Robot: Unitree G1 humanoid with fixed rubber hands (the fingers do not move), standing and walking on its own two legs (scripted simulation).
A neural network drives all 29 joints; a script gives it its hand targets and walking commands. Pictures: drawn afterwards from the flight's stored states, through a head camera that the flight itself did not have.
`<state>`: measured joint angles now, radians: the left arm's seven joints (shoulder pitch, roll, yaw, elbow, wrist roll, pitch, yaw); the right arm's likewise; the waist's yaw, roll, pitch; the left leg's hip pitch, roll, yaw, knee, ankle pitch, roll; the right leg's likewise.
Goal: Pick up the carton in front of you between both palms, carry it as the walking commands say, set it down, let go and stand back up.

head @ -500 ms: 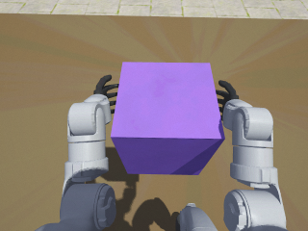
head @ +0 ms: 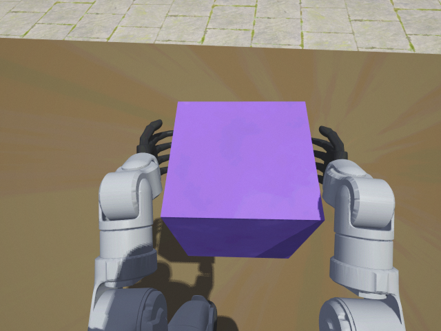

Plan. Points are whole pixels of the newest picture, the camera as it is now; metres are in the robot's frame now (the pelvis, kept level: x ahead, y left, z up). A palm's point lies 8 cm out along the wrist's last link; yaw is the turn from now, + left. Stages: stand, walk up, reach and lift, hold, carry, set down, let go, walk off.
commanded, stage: carry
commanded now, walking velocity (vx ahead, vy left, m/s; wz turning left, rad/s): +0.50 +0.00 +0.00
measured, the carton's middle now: (239, 188) +0.36 +0.02 +0.02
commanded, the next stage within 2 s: none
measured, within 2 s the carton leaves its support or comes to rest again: neither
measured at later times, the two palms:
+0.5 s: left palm (194, 61) +0.68 +0.15 +0.07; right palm (321, 68) +0.66 -0.15 +0.07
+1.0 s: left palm (204, 14) +0.96 +0.16 +0.05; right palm (301, 16) +0.97 -0.14 +0.03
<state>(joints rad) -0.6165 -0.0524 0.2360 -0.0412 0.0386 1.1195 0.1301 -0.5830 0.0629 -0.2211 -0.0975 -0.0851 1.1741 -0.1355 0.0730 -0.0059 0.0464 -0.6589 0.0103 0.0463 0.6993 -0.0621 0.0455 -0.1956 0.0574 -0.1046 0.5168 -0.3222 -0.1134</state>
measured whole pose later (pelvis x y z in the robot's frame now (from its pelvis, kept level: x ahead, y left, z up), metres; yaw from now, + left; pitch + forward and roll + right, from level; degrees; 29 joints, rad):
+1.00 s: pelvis +0.61 -0.01 -0.07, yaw +0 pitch +6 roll +1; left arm -0.60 -0.04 0.21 0.02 0.03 1.13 0.12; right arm -0.56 0.04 -0.20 -0.05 -0.07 1.19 -0.12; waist 0.07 0.00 -0.01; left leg -0.68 0.03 0.03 0.73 -0.05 0.04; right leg -0.20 0.07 -0.08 0.51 -0.31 -0.11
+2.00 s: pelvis +1.20 -0.01 -0.13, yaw +0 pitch +6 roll +2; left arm -0.60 -0.03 0.21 0.04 0.03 1.13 0.13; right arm -0.57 0.04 -0.19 -0.01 -0.07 1.18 -0.13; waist 0.07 0.00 -0.01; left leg -0.72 0.04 0.01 0.86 -0.12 0.03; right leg -0.25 0.06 -0.08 0.52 -0.26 -0.12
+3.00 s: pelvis +1.78 -0.02 -0.20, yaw +1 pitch +5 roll +2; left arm -0.58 -0.03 0.21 0.09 0.04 1.13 0.13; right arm -0.58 0.03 -0.18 0.07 -0.07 1.17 -0.13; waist 0.06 0.00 -0.01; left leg -0.72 0.05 -0.01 1.02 -0.26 0.02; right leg -0.32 0.06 -0.10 0.55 -0.21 -0.13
